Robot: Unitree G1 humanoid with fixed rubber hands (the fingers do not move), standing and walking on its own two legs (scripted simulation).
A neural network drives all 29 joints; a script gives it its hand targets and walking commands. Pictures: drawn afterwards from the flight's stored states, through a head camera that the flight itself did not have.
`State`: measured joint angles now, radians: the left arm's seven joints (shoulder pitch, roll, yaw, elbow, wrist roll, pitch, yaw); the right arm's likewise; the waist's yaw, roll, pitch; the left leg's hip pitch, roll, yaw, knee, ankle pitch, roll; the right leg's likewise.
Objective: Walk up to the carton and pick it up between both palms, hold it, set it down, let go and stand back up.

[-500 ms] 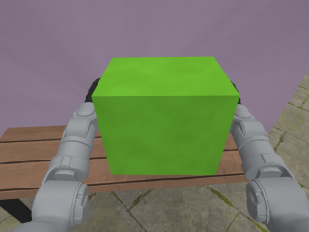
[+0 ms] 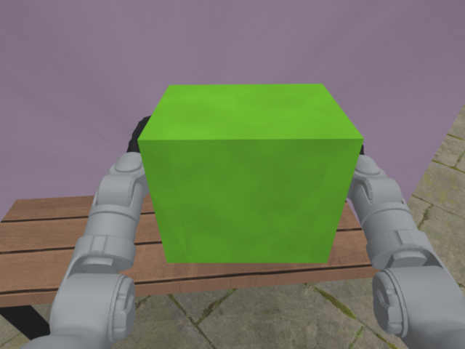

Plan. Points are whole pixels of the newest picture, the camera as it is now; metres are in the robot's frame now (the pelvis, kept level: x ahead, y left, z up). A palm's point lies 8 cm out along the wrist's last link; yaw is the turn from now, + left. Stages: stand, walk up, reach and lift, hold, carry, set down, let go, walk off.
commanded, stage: reach and lift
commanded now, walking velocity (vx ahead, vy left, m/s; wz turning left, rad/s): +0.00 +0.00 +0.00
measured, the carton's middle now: (246, 171) +0.38 -0.01 +0.16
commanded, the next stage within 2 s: hold in 0.48 s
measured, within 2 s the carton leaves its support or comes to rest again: neither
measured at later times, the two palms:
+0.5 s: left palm (136, 154) +0.37 +0.18 +0.20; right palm (356, 159) +0.37 -0.19 +0.19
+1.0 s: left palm (132, 155) +0.37 +0.18 +0.21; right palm (357, 157) +0.36 -0.19 +0.20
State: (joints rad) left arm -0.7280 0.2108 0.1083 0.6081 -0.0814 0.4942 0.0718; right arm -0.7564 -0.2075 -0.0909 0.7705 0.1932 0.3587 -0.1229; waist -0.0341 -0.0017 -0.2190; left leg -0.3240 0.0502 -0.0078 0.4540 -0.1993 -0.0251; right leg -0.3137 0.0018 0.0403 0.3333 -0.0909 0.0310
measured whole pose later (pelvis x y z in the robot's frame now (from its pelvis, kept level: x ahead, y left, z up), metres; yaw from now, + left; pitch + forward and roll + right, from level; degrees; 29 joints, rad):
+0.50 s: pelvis +0.00 +0.00 +0.00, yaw +0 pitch +3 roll -1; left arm -0.73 0.20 0.13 0.56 -0.06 0.60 0.07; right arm -0.76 -0.22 -0.09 0.75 0.21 0.43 -0.12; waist -0.03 0.00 -0.24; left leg -0.30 0.05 -0.01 0.45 -0.20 -0.02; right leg -0.29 0.00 0.04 0.33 -0.09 0.03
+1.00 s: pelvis -0.01 +0.00 +0.00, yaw +0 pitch +2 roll -1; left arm -0.73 0.19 0.14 0.53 -0.04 0.64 0.06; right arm -0.76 -0.22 -0.09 0.72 0.21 0.47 -0.13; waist -0.03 0.00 -0.23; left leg -0.29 0.05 -0.01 0.45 -0.19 -0.02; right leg -0.28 0.00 0.04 0.33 -0.08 0.03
